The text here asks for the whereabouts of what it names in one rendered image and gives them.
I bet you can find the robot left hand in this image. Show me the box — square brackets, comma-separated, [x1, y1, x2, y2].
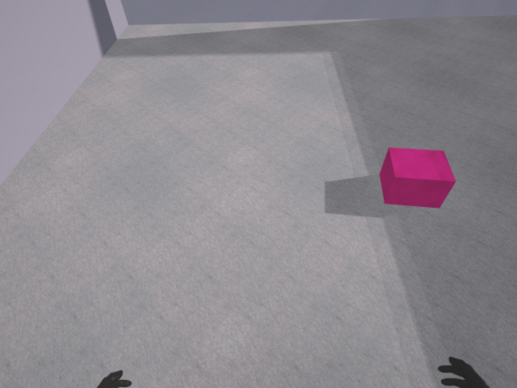
[97, 370, 132, 388]

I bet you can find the carton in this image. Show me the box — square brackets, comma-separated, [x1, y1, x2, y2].
[380, 147, 456, 208]

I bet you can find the robot right hand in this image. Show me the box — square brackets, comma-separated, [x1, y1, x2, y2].
[438, 356, 489, 388]

